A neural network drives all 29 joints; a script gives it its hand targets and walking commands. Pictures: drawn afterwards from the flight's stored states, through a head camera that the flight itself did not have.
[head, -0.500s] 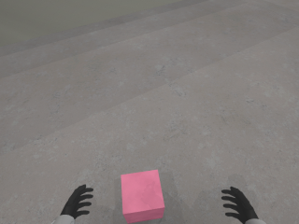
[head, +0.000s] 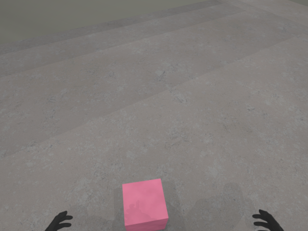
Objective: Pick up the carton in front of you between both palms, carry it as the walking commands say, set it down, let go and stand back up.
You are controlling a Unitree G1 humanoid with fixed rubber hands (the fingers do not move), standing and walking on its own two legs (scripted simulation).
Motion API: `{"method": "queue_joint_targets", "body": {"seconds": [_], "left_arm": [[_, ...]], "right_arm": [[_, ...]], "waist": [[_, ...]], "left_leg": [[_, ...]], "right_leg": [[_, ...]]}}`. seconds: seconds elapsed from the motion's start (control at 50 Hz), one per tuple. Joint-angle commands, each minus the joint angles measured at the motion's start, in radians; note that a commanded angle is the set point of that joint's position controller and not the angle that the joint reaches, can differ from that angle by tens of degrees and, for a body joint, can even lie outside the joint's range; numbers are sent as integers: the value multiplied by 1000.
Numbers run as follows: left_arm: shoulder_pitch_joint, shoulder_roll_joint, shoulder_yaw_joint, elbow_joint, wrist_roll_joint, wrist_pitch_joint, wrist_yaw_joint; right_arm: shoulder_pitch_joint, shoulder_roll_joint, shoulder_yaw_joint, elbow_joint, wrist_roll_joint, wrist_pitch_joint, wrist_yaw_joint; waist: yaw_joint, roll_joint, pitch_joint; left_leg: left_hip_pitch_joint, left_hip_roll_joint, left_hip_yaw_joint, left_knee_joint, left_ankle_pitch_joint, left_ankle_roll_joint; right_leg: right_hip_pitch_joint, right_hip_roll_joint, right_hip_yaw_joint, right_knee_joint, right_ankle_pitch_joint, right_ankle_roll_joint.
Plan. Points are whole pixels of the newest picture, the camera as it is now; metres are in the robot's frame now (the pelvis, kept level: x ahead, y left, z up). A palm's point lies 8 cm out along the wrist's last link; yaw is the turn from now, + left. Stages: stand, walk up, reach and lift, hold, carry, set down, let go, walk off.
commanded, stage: stand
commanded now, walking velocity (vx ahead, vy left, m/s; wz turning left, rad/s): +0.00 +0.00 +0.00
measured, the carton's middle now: (144, 207) +0.37 +0.05 -0.65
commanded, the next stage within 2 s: none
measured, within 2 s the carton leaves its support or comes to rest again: neither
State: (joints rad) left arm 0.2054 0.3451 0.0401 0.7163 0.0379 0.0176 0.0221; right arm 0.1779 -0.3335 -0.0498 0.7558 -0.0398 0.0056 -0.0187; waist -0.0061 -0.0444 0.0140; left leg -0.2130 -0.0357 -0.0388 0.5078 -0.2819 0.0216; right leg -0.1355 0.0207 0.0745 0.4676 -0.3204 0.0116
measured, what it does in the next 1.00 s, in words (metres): stands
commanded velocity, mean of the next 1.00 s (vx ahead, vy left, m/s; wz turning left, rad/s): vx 0.00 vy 0.00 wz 0.00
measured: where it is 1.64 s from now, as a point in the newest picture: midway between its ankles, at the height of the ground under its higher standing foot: outside the picture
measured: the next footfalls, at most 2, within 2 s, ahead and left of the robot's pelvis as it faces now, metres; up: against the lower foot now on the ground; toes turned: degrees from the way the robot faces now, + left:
none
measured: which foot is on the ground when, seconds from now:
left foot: down 0.00-1.00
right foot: down 0.00-1.00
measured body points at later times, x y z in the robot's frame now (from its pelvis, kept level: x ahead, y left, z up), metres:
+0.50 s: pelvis +0.00 +0.00 +0.00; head +0.00 +0.02 +0.45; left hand +0.11 +0.30 -0.11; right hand +0.11 -0.30 -0.09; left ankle -0.01 +0.10 -0.74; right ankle -0.04 -0.13 -0.74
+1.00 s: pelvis -0.02 +0.00 +0.01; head -0.02 +0.01 +0.46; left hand +0.08 +0.31 -0.11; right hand +0.09 -0.31 -0.10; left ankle -0.01 +0.10 -0.74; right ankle -0.04 -0.13 -0.74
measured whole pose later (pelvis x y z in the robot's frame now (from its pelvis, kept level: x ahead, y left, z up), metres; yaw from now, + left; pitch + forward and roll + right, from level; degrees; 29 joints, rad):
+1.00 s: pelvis -0.02 +0.00 +0.01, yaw +0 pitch -3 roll +0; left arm 0.16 0.38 0.01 0.97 0.02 -0.01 0.02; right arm 0.12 -0.37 -0.01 1.01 -0.02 -0.01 -0.01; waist -0.01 -0.02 0.03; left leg -0.14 -0.04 -0.04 0.38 -0.20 0.02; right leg -0.07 0.01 0.08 0.35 -0.24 0.01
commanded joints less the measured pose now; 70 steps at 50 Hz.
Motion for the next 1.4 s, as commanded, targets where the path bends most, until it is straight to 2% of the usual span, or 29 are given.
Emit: {"method": "queue_joint_targets", "body": {"seconds": [0.0, 0.22, 0.64, 0.9, 1.38], "left_arm": [[-32, 127, 25, -39, -2, -21, 6], [-40, 146, 13, 39, -7, -25, 10], [-61, 176, 0, 153, -12, -33, 5], [-67, 189, -2, 200, -15, -36, 1], [-81, 206, -2, 247, -21, -38, -3]], "right_arm": [[-33, -154, -30, -39, 2, -17, -6], [-46, -172, -16, 36, 9, -19, -8], [-82, -197, 1, 155, 17, -23, -3], [-93, -210, 6, 198, 21, -25, 1], [-109, -224, 13, 242, 27, -28, 3]], "waist": [[-1, 69, -61], [1, 45, -50], [1, 43, -13], [0, 42, -7], [-1, 46, -11]], "left_leg": [[64, 110, -94, -80, 320, -4], [90, 112, -93, -95, 359, -2], [95, 123, -104, -164, 238, 8], [95, 127, -111, -186, 208, 11], [104, 134, -119, -197, 234, 12]], "right_leg": [[-8, -71, 40, -50, 254, -9], [7, -84, 46, -70, 290, -9], [8, -104, 69, -146, 221, -18], [10, -108, 74, -169, 203, -22], [22, -116, 69, -184, 215, -26]]}}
